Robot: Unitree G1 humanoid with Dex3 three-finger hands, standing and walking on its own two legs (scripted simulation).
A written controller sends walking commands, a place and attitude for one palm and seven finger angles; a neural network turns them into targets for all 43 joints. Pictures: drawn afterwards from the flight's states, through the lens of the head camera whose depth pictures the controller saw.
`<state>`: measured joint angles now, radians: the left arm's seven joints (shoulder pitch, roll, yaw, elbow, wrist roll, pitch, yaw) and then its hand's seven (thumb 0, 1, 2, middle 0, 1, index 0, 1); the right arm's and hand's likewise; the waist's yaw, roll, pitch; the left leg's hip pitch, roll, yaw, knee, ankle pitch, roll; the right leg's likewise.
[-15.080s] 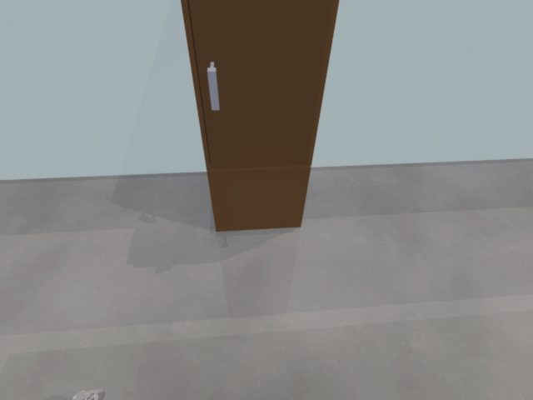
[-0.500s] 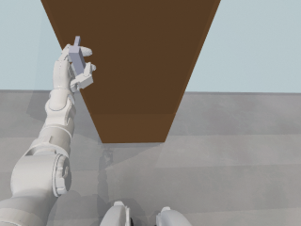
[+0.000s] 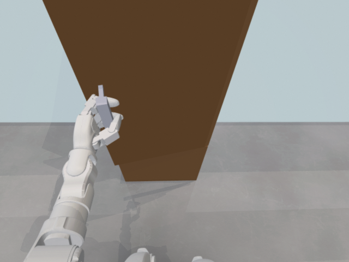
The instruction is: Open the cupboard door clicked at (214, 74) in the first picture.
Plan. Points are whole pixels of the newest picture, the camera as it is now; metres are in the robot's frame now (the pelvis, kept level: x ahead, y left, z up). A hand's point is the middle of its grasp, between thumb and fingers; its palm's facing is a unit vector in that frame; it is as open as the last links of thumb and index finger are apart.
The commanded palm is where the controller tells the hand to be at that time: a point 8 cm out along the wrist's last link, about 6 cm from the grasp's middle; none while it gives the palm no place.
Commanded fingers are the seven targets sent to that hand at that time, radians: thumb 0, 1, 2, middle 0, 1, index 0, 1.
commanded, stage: pull the door open along its arc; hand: left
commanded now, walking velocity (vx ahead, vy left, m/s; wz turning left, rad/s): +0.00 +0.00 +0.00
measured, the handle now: (106, 111) +0.46 +0.16 +0.06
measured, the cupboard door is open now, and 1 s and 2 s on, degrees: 12 44 47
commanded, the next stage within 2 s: open thumb and fingers to let go in 0.52 s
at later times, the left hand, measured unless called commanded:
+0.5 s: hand (161, 185) +0.27 +0.03 +0.07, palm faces +0.23 -0.97 +0.00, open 6.5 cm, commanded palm +0.20 +0.06 +0.06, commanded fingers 0.00 0.90 0.90 -0.40 -1.35 -0.40 -1.35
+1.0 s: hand (168, 185) +0.27 +0.01 +0.06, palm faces +0.41 -0.91 -0.02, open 9.7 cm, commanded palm +0.22 +0.06 +0.06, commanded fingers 0.00 -0.50 0.30 -0.30 -1.20 -0.30 -1.20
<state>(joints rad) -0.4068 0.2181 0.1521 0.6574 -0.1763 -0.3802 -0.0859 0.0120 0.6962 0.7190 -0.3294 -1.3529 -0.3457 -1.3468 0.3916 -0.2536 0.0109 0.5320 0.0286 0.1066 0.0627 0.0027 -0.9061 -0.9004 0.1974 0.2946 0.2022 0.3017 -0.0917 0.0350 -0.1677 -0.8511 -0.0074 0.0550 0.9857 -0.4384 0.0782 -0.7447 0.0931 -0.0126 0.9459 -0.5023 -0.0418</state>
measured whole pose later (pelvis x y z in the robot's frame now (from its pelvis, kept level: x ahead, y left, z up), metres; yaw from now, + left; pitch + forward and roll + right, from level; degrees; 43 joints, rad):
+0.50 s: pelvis +0.01 -0.03 +0.01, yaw +4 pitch +10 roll +0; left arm 0.23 -0.04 -0.33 -0.01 0.04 -0.10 0.46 0.03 0.64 0.69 -0.27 -1.27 -0.34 -1.32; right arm 0.16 -0.13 0.08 0.46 -0.02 0.07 0.07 0.00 -0.91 -0.90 0.20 0.29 0.20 0.30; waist -0.03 0.03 -0.19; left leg -0.69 -0.02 0.00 0.96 -0.44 0.03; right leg -0.58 0.08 -0.07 0.93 -0.54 -0.09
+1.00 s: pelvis +0.00 -0.08 +0.00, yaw +6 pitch +12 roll +3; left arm 0.19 -0.09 -0.21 0.08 0.05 -0.25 0.50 0.00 0.12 0.57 -0.32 -1.26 -0.35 -1.27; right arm 0.24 -0.21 0.01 0.55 -0.04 0.01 0.02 0.01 -0.91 -0.90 0.20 0.29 0.20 0.30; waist -0.02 0.03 -0.17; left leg -0.76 -0.04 -0.05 0.95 -0.41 -0.01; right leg -0.66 0.08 -0.11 0.99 -0.55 -0.14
